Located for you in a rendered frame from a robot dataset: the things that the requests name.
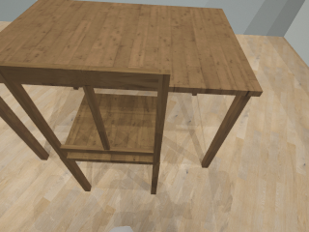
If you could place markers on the table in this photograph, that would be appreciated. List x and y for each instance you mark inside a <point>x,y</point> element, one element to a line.
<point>197,45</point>

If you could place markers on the chair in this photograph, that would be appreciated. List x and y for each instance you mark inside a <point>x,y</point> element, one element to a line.
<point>111,128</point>

